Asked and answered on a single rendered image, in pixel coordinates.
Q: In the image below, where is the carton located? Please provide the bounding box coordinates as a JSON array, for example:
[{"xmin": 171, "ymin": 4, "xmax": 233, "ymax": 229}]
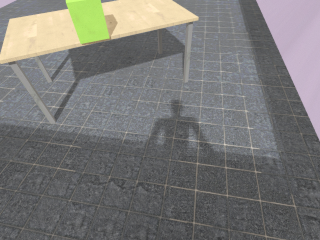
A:
[{"xmin": 66, "ymin": 0, "xmax": 110, "ymax": 44}]

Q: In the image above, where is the table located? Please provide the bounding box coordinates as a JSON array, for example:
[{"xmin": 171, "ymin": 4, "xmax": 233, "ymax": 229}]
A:
[{"xmin": 0, "ymin": 0, "xmax": 199, "ymax": 124}]

